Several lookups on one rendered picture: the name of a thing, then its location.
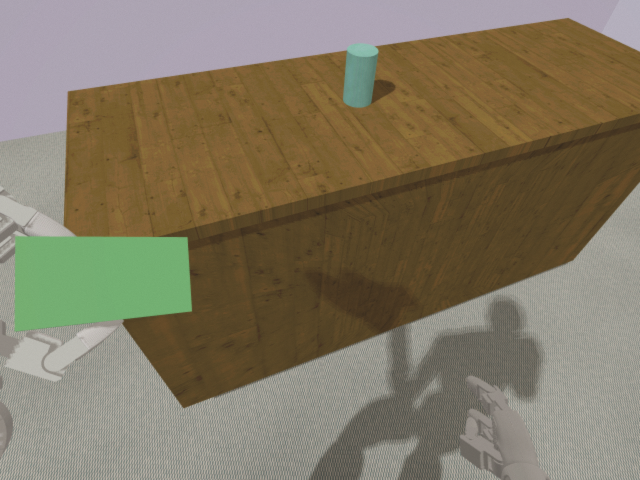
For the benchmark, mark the right robot hand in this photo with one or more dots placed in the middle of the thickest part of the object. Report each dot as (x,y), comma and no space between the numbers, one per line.
(505,440)

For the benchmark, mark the table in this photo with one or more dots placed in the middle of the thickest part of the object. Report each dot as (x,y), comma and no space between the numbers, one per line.
(483,159)

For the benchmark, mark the sponge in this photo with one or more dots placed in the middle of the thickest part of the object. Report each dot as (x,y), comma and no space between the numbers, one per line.
(63,281)

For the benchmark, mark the left robot hand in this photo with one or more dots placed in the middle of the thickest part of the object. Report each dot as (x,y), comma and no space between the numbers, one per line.
(36,353)

